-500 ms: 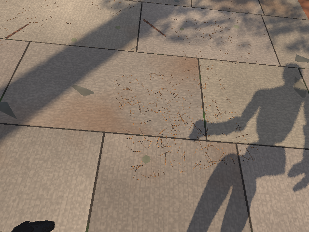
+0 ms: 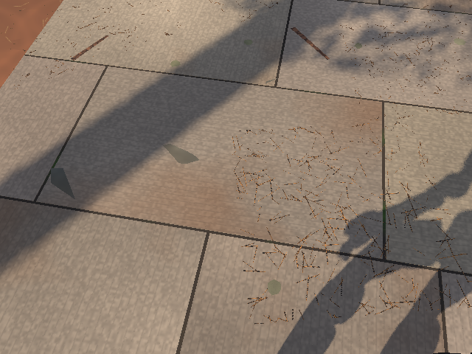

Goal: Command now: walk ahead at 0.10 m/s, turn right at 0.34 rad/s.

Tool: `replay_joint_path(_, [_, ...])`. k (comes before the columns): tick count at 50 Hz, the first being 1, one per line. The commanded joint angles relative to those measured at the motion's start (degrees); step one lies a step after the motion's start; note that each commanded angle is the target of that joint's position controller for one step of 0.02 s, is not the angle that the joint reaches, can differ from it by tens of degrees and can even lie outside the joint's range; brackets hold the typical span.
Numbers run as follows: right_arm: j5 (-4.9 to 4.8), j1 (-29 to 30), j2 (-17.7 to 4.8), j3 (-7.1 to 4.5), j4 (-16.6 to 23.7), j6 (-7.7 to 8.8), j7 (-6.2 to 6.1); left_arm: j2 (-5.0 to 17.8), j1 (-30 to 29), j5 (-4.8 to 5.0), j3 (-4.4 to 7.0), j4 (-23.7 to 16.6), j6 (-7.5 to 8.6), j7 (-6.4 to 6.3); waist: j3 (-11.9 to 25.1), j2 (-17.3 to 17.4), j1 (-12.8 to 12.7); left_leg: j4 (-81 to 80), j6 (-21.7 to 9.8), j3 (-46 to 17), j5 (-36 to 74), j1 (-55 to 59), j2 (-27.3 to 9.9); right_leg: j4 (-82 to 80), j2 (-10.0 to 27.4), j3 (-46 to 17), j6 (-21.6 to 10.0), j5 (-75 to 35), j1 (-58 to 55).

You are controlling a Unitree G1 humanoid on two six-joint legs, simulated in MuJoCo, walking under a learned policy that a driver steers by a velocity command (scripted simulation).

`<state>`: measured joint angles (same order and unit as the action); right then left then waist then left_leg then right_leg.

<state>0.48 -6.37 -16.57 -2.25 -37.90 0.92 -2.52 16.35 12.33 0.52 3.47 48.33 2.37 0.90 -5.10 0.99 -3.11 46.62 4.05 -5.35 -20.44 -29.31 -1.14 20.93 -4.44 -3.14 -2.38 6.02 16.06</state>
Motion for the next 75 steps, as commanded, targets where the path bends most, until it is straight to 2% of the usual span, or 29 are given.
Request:
replay_joint_path(1, [-0.16,-5.94,-5.03,-1.56,1.97,-1.18,-0.25,11.26,-5.47,1.05,2.90,-5.25,-0.79,-1.12,10.47,-7.05,3.84,-4.45,0.07,0.96,5.63,12.57,1.85,-4.81,13.55,-13.24,-10.40,-9.51,2.68])
replay_joint_path(5, [-0.29,-5.36,-5.43,-2.18,3.08,-0.13,0.34,9.67,-6.22,1.43,2.30,-5.62,-2.50,-2.01,7.92,-7.88,5.41,-19.88,-1.62,1.11,11.21,18.81,2.59,0.55,10.52,-17.98,-6.37,2.19,4.12])
replay_joint_path(6, [-0.02,-6.36,-7.19,-2.77,3.30,0.34,0.19,7.72,-4.60,1.23,1.66,-5.53,-2.66,-2.17,8.37,-6.22,5.51,-24.61,-3.40,-0.93,13.35,22.54,-1.22,4.64,8.17,-17.40,-3.57,6.29,5.61])
replay_joint_path(7, [1.03,-7.37,-11.04,-3.47,4.22,0.19,-0.40,3.62,-1.32,0.10,0.51,-5.76,-2.65,-2.03,11.65,5.22,3.83,-26.66,-8.06,-12.09,21.47,27.80,-14.67,18.52,2.78,-10.79,0.15,21.21,9.61])
replay_joint_path(8, [2.87,-6.01,-12.81,-3.92,4.30,-0.16,0.30,5.15,-0.24,0.55,1.11,-7.24,-2.38,-2.40,10.00,15.82,2.54,-30.07,-16.45,-23.90,24.69,23.59,-22.39,29.54,-2.17,-2.76,2.42,31.99,17.28])
replay_joint_path(10, [1.92,-1.90,-6.67,-2.34,5.43,0.61,0.71,11.23,2.34,1.03,3.29,-5.15,-3.08,-2.71,8.30,8.54,1.57,-29.11,-17.40,-17.12,24.50,21.48,-18.65,43.94,2.19,-4.54,5.02,26.86,17.93])
replay_joint_path(11, [1.26,0.31,-5.74,-2.08,5.82,0.75,0.82,10.73,3.49,1.04,3.58,-3.94,-4.11,-3.11,7.91,6.17,0.83,-28.31,-15.30,-11.75,24.32,21.40,-15.56,46.17,2.93,-3.88,6.20,23.92,17.92])
replay_joint_path(18, [0.76,-2.75,-7.49,-3.14,3.45,-0.29,-0.36,5.66,-3.59,0.93,1.98,-9.78,-5.29,-1.75,9.44,7.46,4.38,-27.75,-17.48,-1.38,32.15,26.61,-15.05,36.75,5.95,0.63,9.61,16.82,17.01])
replay_joint_path(24, [-0.54,-2.14,-10.58,-4.57,2.37,-0.65,0.83,6.41,-4.72,0.78,1.99,-12.60,-6.11,-0.09,9.89,8.88,4.69,-26.17,-17.04,2.48,32.15,24.54,-17.20,22.09,5.94,5.63,6.43,16.08,6.84])
replay_joint_path(27, [-2.25,-1.53,-10.32,-4.79,1.30,-0.58,1.00,6.66,-0.72,0.77,2.66,-11.86,-6.46,0.55,9.91,7.86,1.81,-19.60,-12.32,6.20,27.68,21.21,-15.82,6.21,3.93,7.76,2.18,5.37,-2.83])
replay_joint_path(28, [-1.80,-5.13,-8.30,-4.32,-0.22,-0.40,1.23,9.15,1.63,0.68,3.60,-11.28,-6.43,0.00,10.47,2.78,1.64,-13.15,-7.71,10.00,19.87,15.12,-13.07,1.16,4.96,3.59,-0.19,-3.83,-10.90])
replay_joint_path(29, [1.45,-5.56,-4.33,-2.96,1.62,-0.34,1.56,16.59,3.77,0.44,5.30,-12.12,-6.14,-1.20,11.30,-15.43,2.99,5.16,-1.12,15.51,-8.91,-1.78,-5.64,1.09,20.57,-17.23,-6.76,-28.03,-21.71])
replay_joint_path(30, [1.36,0.01,-5.45,-3.18,4.17,-0.39,0.81,17.54,2.49,-1.72,5.00,-13.67,-4.79,-0.73,11.97,-15.86,-0.11,16.92,0.77,6.99,-20.56,-9.04,0.55,0.06,28.12,-26.58,-18.25,-31.11,-15.98])
replay_joint_path(32, [-0.42,1.70,-8.11,-4.17,3.80,-0.93,0.06,13.41,-1.34,-1.32,3.82,-13.31,-2.79,-0.59,9.08,-8.83,1.12,21.12,-0.29,1.90,-11.95,-9.99,-1.37,-1.00,21.26,-17.60,-14.51,-21.89,-12.86])
replay_joint_path(34, [0.43,-0.26,-8.59,-4.68,2.44,-1.21,-0.81,10.83,-5.09,0.50,2.94,-13.64,-2.91,-1.32,8.32,-7.47,3.01,19.20,0.29,1.23,-5.08,-9.07,-1.55,-0.79,17.58,-14.71,-11.04,-19.71,-11.54])
replay_joint_path(40, [-0.51,-3.23,-3.85,-2.67,-0.15,-1.51,0.65,4.38,-6.02,-1.35,-0.27,-11.49,-2.71,-2.39,11.09,-8.01,3.31,5.30,1.60,2.72,3.64,2.71,-3.06,-1.19,14.52,-6.35,-9.69,-17.50,-10.37])
replay_joint_path(44, [-1.06,-1.73,-5.68,-2.42,0.01,-1.72,1.35,6.89,-5.63,-2.27,-0.01,-8.95,-2.54,-1.75,6.78,-9.04,1.25,-5.63,0.69,4.20,0.78,10.25,-2.96,-3.29,16.14,-7.96,-10.73,-5.98,-5.70])
replay_joint_path(48, [-1.91,-1.30,-6.82,-2.26,0.61,-1.01,1.21,12.05,-3.15,-0.17,1.84,-7.31,-2.61,-1.84,1.59,-8.17,-0.29,-8.41,-2.58,6.83,-3.72,5.76,-0.99,-8.19,19.28,-15.15,-11.51,26.52,-6.03])
replay_joint_path(51, [-2.19,-3.52,-5.00,-1.79,-0.32,0.42,1.98,10.53,-3.37,0.65,1.78,-7.01,-1.83,-2.08,0.74,-6.39,1.40,-14.15,-6.61,7.05,-3.50,7.08,-1.25,-7.78,20.59,-15.46,-10.81,28.21,-7.08])
replay_joint_path(53, [-2.08,-10.17,-5.06,-2.19,-3.36,1.17,2.39,8.67,-6.55,0.86,1.53,-7.83,-1.42,-1.85,3.17,-5.03,5.10,-21.37,-9.79,7.29,1.24,19.23,-0.03,-2.59,16.81,-8.78,-7.88,22.55,-1.50])
replay_joint_path(54, [-2.18,-15.83,-7.64,-3.15,-5.17,1.44,2.32,5.79,-9.79,0.39,0.89,-9.41,-0.81,-1.58,4.96,-0.55,7.23,-22.95,-12.52,0.39,-0.20,26.93,-3.70,6.88,12.63,-2.22,-4.76,18.16,5.48])
replay_joint_path(55, [-2.32,-21.18,-13.55,-5.06,-6.38,2.06,2.51,2.69,-13.81,-0.52,0.22,-12.85,0.46,-1.24,5.48,13.18,7.77,-29.46,-19.29,-21.22,-4.07,33.08,-14.23,24.10,2.19,8.55,0.83,19.23,17.79])
replay_joint_path(56, [-1.71,-22.10,-12.09,-4.50,-5.29,3.03,3.04,5.43,-15.77,-0.55,0.80,-13.57,1.84,-0.80,3.52,13.23,9.88,-34.44,-24.01,-33.35,-1.87,38.78,-19.28,34.54,0.63,2.65,1.92,28.97,29.96])
replay_joint_path(58, [-1.22,-18.81,-9.22,-3.83,-3.85,4.15,2.74,6.52,-12.29,0.90,1.13,-11.97,3.63,0.74,3.12,7.05,6.97,-33.15,-21.83,-25.94,6.49,42.52,-16.19,40.00,4.60,-0.72,1.13,21.71,35.15])
replay_joint_path(60, [-1.77,-18.34,-8.12,-3.39,-3.36,3.60,2.33,7.21,-13.53,-0.30,1.45,-11.76,4.19,1.27,2.91,3.62,6.48,-33.13,-19.54,-20.01,15.93,42.02,-13.97,36.06,6.49,-0.07,1.77,14.99,35.14])
replay_joint_path(66, [-1.78,-17.92,-10.18,-3.91,-1.67,1.77,0.48,2.99,-18.64,-0.19,-0.04,-13.21,4.22,2.05,0.85,5.65,7.39,-35.44,-15.79,-9.84,17.72,24.43,-7.13,14.64,2.75,3.60,5.49,-1.97,17.92])
replay_joint_path(72, [-2.26,-17.20,-11.09,-4.58,-1.58,1.65,0.52,8.07,-14.16,0.83,1.81,-13.35,4.71,1.27,1.46,8.57,3.91,-30.64,-12.45,-14.35,21.25,22.53,-10.25,8.24,3.16,0.95,3.26,-2.84,5.35])
replay_joint_path(74, [-1.39,-15.80,-8.30,-3.67,-0.47,1.36,0.83,11.23,-2.02,0.46,3.74,-10.61,4.81,0.30,9.89,7.40,-2.29,-14.17,-9.26,-11.01,31.34,19.41,-4.84,6.53,4.37,1.22,0.08,-2.09,-11.70])
replay_joint_path(75, [0.04,-16.38,-4.07,-2.12,1.31,1.24,0.92,14.59,8.05,-0.59,4.39,-9.89,4.53,-0.29,20.65,-0.27,-5.45,3.83,-7.25,-7.99,17.73,10.51,-0.37,7.40,15.53,-11.12,-3.70,7.03,-28.24])
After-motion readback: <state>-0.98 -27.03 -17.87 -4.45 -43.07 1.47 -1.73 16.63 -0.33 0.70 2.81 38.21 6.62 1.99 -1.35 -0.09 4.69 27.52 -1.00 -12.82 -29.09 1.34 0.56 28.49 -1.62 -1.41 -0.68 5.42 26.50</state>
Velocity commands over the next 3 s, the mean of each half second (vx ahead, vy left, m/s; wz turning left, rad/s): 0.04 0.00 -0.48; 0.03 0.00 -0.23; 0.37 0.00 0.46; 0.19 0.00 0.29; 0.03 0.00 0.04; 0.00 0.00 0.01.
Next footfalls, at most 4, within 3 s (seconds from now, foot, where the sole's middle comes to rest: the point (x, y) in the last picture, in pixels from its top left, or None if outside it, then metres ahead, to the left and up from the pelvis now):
0.12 left None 0.14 0.13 -0.78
0.56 right None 0.05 -0.11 -0.78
1.06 left None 0.12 0.09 -0.78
1.50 right None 0.39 -0.21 -0.78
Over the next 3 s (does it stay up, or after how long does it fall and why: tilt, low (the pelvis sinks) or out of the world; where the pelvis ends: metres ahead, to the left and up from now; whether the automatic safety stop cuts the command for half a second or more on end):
stays up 0.46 -0.11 0.00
